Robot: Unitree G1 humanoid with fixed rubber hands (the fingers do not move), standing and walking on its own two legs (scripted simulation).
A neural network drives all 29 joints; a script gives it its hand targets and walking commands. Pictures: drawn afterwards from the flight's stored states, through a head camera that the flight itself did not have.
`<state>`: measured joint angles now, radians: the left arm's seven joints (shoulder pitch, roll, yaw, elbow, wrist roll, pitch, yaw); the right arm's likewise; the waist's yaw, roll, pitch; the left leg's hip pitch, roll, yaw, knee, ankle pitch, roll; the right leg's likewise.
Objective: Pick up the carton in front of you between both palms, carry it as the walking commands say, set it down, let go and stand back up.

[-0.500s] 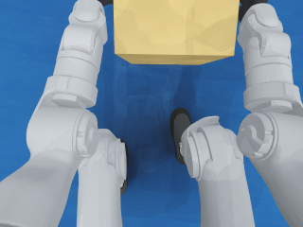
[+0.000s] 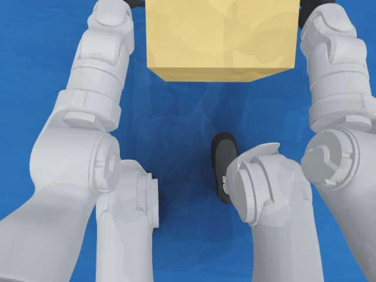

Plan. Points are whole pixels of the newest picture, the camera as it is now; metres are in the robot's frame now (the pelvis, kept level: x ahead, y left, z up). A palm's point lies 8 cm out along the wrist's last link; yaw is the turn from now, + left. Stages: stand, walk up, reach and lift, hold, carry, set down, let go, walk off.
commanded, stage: set down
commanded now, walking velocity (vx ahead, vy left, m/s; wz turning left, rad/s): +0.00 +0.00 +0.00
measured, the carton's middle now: (213, 22) +0.53 -0.11 -0.24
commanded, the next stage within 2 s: let go in 1.86 s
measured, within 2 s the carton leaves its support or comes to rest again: rests again in 0.56 s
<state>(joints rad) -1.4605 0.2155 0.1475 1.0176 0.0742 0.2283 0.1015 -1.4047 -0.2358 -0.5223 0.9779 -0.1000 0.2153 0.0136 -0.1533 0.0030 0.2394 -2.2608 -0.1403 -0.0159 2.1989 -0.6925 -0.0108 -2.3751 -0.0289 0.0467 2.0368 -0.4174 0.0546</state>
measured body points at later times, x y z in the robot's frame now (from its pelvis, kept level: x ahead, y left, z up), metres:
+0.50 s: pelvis +0.00 -0.01 +0.00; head +0.37 -0.01 +0.23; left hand +0.57 +0.04 -0.19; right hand +0.52 -0.27 -0.18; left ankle +0.07 +0.11 -0.35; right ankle +0.15 -0.14 -0.35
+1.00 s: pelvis -0.01 -0.01 +0.01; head +0.36 -0.03 +0.25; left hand +0.61 +0.08 -0.14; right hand +0.52 -0.29 -0.15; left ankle +0.07 +0.11 -0.35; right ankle +0.15 -0.14 -0.35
